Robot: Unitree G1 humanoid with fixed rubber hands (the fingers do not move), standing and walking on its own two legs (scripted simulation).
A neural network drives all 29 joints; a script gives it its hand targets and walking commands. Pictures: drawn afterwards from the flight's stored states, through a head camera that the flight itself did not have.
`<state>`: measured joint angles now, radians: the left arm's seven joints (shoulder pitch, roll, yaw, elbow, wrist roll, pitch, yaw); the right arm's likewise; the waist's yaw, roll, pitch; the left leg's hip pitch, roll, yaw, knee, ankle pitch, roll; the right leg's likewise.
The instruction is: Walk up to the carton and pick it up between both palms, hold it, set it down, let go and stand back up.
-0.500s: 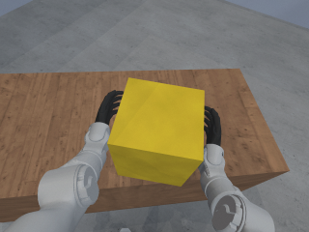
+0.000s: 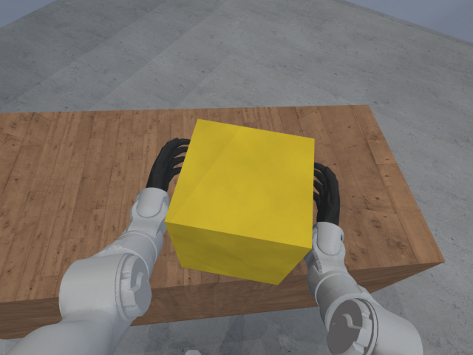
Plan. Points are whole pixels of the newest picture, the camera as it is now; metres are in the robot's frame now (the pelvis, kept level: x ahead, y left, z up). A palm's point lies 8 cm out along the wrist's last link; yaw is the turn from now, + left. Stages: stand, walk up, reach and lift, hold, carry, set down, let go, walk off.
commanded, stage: reach and lift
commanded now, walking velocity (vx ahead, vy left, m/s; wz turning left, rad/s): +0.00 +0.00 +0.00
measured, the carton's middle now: (241, 209) +0.38 +0.00 -0.05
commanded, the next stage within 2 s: none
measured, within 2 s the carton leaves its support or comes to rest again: leaves its support in 0.46 s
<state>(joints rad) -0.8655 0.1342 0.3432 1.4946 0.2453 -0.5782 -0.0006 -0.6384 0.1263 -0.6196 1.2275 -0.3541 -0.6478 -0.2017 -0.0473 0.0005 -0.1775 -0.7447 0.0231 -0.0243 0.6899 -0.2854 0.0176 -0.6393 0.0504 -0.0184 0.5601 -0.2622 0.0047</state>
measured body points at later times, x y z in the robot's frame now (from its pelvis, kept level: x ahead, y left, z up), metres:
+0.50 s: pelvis +0.00 +0.00 +0.01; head +0.07 +0.02 +0.45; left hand +0.41 +0.15 +0.02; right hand +0.37 -0.15 +0.01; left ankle +0.01 +0.09 -0.72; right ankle -0.01 -0.13 -0.72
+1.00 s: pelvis +0.01 +0.00 +0.03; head -0.01 +0.02 +0.48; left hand +0.40 +0.15 +0.11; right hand +0.37 -0.15 +0.10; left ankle +0.01 +0.09 -0.72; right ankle -0.01 -0.13 -0.72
